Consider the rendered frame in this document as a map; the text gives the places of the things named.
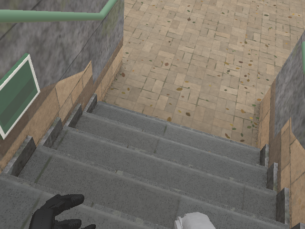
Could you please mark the robot right thigh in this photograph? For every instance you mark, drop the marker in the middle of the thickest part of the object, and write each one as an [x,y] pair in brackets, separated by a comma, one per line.
[193,220]

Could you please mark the left robot hand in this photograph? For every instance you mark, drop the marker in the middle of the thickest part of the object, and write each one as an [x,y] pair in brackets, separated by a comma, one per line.
[44,218]

